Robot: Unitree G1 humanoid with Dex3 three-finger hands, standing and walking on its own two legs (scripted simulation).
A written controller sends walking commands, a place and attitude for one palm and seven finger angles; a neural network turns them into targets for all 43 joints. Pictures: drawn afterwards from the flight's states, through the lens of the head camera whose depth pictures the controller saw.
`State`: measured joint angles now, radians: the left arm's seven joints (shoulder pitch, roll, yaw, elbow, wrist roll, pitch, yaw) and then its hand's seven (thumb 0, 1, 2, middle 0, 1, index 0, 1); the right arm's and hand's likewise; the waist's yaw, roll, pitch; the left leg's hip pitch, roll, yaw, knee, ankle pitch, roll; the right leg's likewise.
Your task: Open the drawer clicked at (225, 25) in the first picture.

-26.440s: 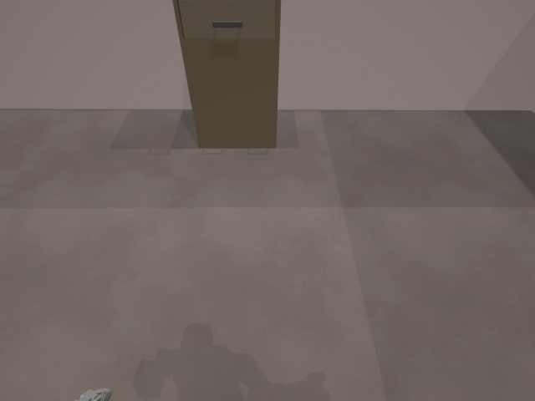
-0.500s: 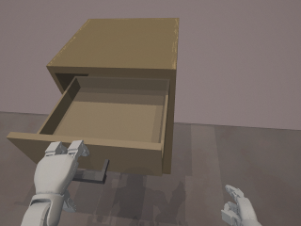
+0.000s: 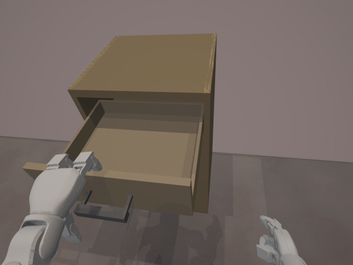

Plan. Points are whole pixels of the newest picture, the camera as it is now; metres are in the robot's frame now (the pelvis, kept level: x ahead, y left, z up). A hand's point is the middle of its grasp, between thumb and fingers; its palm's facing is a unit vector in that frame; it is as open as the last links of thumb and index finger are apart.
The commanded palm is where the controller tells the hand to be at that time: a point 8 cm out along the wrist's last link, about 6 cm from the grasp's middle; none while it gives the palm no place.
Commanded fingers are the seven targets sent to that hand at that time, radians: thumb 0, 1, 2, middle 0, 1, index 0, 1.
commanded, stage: lift the hand off the handle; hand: left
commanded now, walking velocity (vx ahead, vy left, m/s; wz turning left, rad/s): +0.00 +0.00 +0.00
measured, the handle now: (105, 204) +0.25 +0.24 -0.02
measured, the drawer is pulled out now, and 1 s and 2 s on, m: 0.30 0.30 0.30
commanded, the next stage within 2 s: draw the hand back to the body in 0.26 s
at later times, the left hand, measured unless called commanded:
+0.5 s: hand (74, 196) +0.21 +0.23 +0.11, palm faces +0.06 -0.10 -0.99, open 13.8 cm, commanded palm +0.18 +0.24 +0.18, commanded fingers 0.00 -0.50 0.30 -0.30 -1.20 -0.30 -1.20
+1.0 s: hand (53, 202) +0.18 +0.26 +0.13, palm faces +0.08 -0.24 -0.97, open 13.8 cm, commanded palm +0.16 +0.27 +0.18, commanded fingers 0.00 -0.40 0.34 -0.29 -1.13 -0.29 -1.13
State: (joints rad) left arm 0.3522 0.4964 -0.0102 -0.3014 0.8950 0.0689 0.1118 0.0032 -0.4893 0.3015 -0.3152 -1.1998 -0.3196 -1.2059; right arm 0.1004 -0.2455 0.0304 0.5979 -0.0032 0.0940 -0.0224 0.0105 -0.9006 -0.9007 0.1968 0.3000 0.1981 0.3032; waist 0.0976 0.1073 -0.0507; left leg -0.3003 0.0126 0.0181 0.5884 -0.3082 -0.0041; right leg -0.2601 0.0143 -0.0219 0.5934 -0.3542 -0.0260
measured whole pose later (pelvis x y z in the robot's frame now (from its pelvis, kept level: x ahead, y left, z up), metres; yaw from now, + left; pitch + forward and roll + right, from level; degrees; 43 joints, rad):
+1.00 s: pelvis +0.00 +0.02 +0.00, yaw +0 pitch +0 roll -1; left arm 0.51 0.56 0.16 -0.46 0.64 -0.06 0.06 0.00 -0.49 0.30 -0.32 -1.20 -0.32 -1.20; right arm 0.12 -0.27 0.01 0.56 0.01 0.06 -0.02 0.01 -0.90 -0.90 0.20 0.30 0.20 0.30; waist 0.09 0.10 -0.01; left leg -0.27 0.01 0.02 0.56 -0.30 0.01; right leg -0.20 0.01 -0.02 0.51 -0.31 -0.01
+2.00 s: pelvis +0.02 -0.01 +0.01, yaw +1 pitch -3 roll +0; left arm 0.57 0.33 0.27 -0.47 -0.07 -0.08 0.11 0.02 0.86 0.88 -0.21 -0.33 -0.21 -0.33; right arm 0.17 -0.22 0.01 0.62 0.01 -0.11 -0.08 0.01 -0.90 -0.90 0.20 0.30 0.20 0.30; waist 0.06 0.08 0.00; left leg -0.13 0.03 0.00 0.44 -0.27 -0.03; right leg -0.07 0.04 -0.04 0.42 -0.30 -0.04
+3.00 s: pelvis -0.10 +0.03 +0.00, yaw +0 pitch +1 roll -2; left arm 0.61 0.42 0.39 -0.63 -0.03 -0.21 0.17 0.02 0.89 0.90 -0.21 -0.30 -0.21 -0.31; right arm 0.21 -0.18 0.01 0.57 -0.01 -0.11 -0.06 0.01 -0.90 -0.90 0.20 0.30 0.20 0.30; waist -0.02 0.01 0.03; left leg -0.45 0.02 0.01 0.57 -0.15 0.04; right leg -0.41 0.03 -0.01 0.83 -0.42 0.01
